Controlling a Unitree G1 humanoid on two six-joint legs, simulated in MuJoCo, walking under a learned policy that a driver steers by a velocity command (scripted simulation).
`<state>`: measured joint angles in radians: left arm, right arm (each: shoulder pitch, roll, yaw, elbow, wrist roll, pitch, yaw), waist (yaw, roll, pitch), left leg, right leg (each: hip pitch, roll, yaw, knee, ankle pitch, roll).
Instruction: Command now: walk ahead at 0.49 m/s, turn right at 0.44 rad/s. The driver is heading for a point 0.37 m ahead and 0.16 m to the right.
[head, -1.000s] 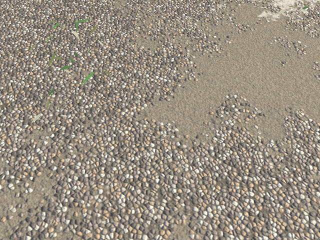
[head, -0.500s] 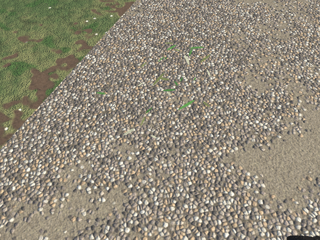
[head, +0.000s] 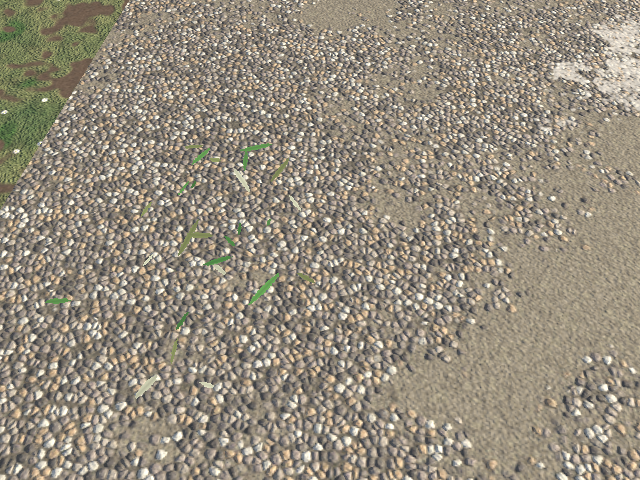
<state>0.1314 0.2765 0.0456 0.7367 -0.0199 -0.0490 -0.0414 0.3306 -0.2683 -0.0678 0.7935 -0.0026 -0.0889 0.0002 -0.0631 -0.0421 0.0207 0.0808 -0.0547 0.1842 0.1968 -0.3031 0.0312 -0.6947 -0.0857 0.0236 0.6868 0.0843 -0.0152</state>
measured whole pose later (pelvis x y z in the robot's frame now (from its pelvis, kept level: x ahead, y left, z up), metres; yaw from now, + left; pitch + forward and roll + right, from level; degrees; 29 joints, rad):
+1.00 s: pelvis +0.40 -0.04 +0.00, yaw -16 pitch +0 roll +0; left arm 0.27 0.24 0.04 0.84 0.02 0.01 0.03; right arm 0.15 -0.23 -0.02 0.82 -0.01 -0.02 0.00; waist 0.00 0.01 0.02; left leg -0.33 -0.02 0.00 0.53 -0.19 0.01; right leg -0.21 -0.02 0.05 0.57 -0.35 0.03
